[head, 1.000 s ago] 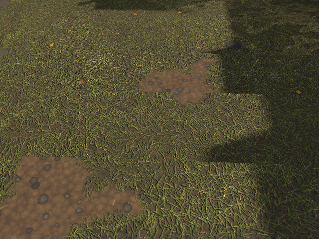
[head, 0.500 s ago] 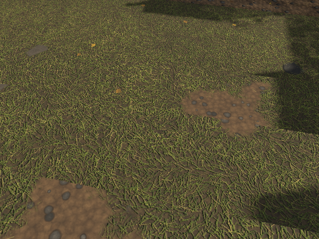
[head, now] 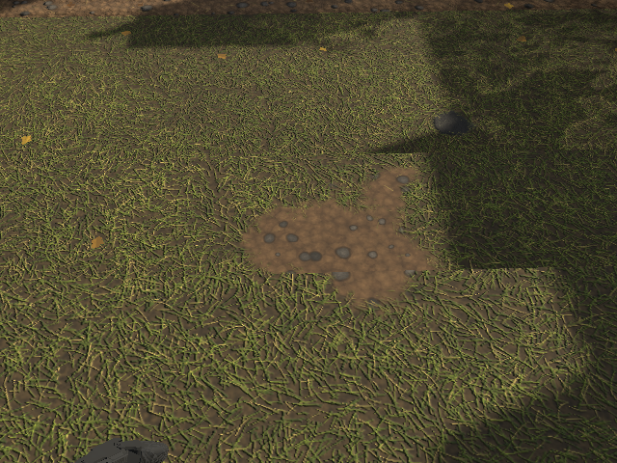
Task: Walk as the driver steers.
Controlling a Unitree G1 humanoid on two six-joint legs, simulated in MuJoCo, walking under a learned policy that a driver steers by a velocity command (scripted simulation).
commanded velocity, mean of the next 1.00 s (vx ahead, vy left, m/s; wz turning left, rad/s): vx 0.49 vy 0.00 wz -0.12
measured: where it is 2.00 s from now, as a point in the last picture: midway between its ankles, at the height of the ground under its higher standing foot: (313, 383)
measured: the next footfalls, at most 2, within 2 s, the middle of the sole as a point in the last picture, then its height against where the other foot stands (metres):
left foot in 0.44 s outside the picture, level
right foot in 0.96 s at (348, 423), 0.19 m lower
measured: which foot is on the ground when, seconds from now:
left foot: up 0.00-0.42, down 0.44-0.94, up 0.96-1.00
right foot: down 0.00-0.46, up 0.48-0.94, down 0.96-1.00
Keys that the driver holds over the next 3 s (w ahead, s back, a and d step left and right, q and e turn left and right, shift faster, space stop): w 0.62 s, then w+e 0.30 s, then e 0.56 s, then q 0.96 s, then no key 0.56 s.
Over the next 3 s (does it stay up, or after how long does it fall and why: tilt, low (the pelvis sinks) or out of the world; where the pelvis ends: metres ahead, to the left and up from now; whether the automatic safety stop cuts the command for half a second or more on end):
stays up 0.81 -0.04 -0.17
